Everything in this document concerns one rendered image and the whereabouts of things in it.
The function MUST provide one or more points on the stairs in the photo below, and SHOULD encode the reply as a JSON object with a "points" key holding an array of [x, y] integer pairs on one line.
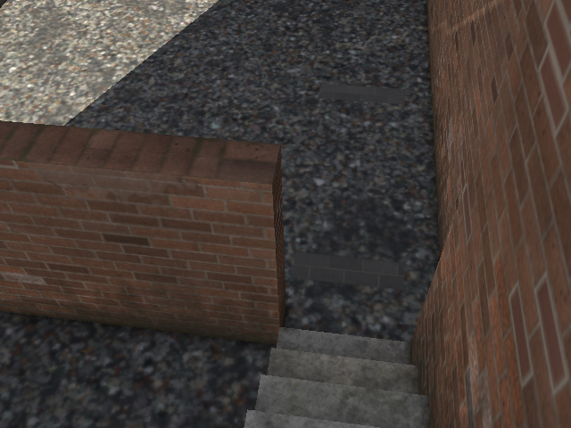
{"points": [[332, 380]]}

